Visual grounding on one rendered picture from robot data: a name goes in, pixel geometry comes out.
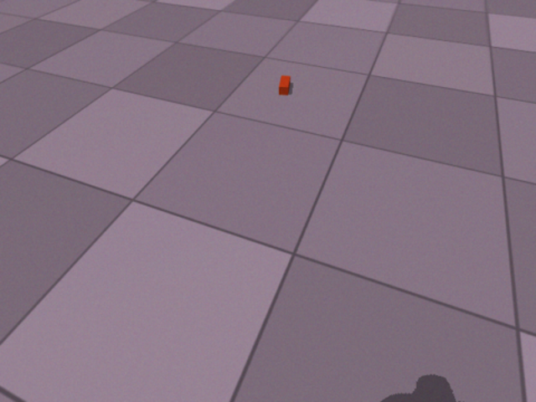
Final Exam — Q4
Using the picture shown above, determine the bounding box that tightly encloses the carton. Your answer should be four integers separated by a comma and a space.
279, 75, 291, 95

